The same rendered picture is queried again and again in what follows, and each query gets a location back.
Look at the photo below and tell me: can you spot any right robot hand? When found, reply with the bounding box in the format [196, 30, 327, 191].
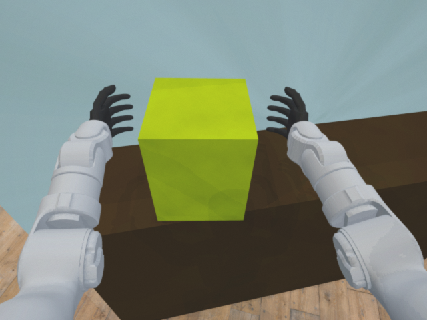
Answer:
[266, 87, 308, 140]

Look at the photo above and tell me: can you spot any robot right forearm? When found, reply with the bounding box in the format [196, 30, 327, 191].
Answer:
[287, 121, 424, 266]

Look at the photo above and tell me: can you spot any left robot hand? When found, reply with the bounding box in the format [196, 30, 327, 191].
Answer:
[89, 85, 133, 138]

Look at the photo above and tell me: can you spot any robot right upper arm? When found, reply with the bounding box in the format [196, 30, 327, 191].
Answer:
[333, 215, 427, 320]

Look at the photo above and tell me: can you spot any pedestal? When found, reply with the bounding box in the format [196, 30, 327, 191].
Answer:
[93, 111, 427, 320]

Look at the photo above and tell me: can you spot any carton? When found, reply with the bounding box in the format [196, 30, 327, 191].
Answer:
[138, 78, 258, 221]

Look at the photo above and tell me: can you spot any robot left forearm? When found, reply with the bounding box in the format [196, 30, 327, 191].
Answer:
[17, 120, 113, 289]

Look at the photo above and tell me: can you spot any robot left upper arm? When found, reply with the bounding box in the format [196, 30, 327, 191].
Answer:
[0, 228, 104, 320]

